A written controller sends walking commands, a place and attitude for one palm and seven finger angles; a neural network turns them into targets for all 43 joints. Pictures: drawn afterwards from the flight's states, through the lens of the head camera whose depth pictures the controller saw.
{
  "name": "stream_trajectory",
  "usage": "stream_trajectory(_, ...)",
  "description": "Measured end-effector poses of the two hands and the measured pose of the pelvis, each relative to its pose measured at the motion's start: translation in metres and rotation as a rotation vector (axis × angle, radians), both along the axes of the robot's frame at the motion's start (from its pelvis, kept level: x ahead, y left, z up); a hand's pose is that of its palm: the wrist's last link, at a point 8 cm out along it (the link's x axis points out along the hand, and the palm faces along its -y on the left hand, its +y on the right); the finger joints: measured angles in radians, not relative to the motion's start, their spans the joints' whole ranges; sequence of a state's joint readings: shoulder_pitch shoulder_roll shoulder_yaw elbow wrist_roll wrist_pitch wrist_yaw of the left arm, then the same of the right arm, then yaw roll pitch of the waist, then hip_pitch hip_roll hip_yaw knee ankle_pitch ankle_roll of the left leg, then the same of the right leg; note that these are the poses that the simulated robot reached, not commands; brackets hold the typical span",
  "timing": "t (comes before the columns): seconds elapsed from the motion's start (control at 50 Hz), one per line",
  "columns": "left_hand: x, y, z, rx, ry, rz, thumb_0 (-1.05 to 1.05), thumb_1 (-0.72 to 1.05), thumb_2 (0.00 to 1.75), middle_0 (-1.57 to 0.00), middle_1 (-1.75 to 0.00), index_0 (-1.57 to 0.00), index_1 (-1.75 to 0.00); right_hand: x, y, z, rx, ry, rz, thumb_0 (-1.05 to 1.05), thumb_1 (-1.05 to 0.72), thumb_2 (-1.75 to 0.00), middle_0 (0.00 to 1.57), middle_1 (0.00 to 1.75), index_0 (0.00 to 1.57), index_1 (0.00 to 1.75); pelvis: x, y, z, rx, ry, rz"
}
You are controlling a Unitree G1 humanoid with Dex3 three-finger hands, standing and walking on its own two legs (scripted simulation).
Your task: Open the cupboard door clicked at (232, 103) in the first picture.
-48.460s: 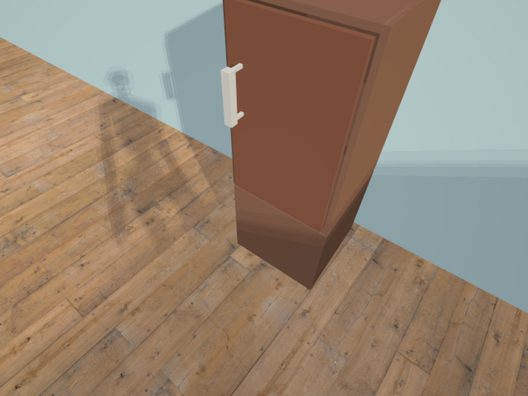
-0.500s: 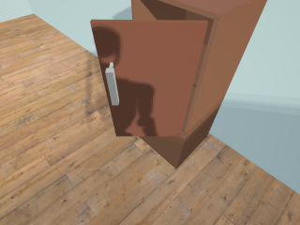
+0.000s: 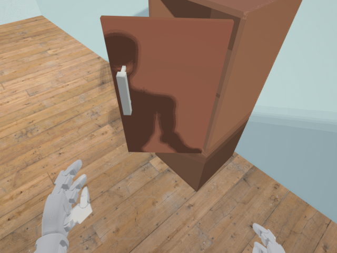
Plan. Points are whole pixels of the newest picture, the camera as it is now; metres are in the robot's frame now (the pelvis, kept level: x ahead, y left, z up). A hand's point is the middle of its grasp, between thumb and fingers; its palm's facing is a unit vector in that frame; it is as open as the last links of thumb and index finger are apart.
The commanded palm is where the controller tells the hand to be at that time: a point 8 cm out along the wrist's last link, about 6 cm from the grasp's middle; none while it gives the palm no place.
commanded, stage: raise the hand with hooked fingers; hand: left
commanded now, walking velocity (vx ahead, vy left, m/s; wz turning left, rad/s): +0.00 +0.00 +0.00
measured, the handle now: (125, 90) +0.58 +0.16 +0.06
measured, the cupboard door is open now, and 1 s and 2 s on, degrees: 45 45 45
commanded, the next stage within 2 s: move the hooked fingers beside the handle in 1.88 s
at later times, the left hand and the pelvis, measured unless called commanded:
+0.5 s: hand (83, 207) +0.22 +0.20 +0.01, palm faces +0.02 -1.00 -0.05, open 10.4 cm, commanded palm +0.19 +0.26 +0.02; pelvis +0.00 -0.04 -0.05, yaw +1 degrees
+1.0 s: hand (56, 183) +0.26 +0.26 +0.05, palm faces +0.06 -1.00 -0.04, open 13.3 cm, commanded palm +0.23 +0.31 +0.06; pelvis +0.01 +0.01 -0.02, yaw +0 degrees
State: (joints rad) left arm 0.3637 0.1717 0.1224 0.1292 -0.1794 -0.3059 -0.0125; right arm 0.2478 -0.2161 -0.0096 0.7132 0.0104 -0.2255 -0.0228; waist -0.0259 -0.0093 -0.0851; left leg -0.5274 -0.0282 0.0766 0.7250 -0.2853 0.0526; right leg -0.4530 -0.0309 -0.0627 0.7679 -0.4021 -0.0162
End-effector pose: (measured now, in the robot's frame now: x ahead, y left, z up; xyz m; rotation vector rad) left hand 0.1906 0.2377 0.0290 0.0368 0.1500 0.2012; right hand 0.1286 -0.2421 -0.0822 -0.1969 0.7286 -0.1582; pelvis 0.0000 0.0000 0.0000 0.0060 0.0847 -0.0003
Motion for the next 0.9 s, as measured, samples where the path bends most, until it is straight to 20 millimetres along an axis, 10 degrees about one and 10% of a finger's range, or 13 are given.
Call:
stream_trajectory(0.08, -0.002, -0.008, -0.010, 0.017, -0.196, -0.153, 0.01, 0.75, 0.83, -0.21, -0.40, -0.20, -0.40, 0.038, -0.016, -0.002, -0.023, -0.128, 0.044, 0.01, -0.90, -0.90, 0.20, 0.30, 0.21, 0.30, -0.008, -0.012, -0.030, -0.006, 0.079, -0.013)
stream_trajectory(0.24, -0.054, 0.003, -0.055, -0.018, -0.043, -0.061, 0.02, 0.56, 0.75, -0.23, -0.52, -0.22, -0.52, 0.077, -0.027, -0.008, -0.072, -0.216, 0.094, 0.01, -0.91, -0.90, 0.20, 0.30, 0.20, 0.30, -0.009, -0.031, -0.058, -0.032, 0.116, 0.012)
stream_trajectory(0.44, -0.005, 0.014, -0.022, 0.033, -0.120, -0.175, 0.01, 0.33, 0.65, -0.24, -0.67, -0.24, -0.66, 0.047, -0.015, -0.045, -0.014, -0.049, 0.092, 0.01, -0.90, -0.90, 0.20, 0.30, 0.21, 0.30, -0.005, -0.039, -0.054, -0.053, 0.130, 0.028)
stream_trajectory(0.64, 0.024, 0.037, -0.001, 0.016, -0.097, -0.136, 0.01, 0.10, 0.55, -0.26, -0.82, -0.25, -0.81, 0.008, -0.027, -0.033, -0.032, 0.049, -0.014, 0.01, -0.90, -0.90, 0.20, 0.30, 0.21, 0.30, 0.010, -0.022, -0.032, -0.031, 0.131, -0.004)
stream_trajectory(0.9, 0.036, 0.064, 0.010, 0.008, -0.156, -0.151, 0.00, -0.21, 0.42, -0.28, -1.01, -0.28, -1.01, 0.034, -0.006, -0.001, -0.095, -0.036, 0.033, 0.01, -0.90, -0.90, 0.20, 0.30, 0.20, 0.30, 0.010, 0.004, -0.023, -0.056, 0.096, 0.004)
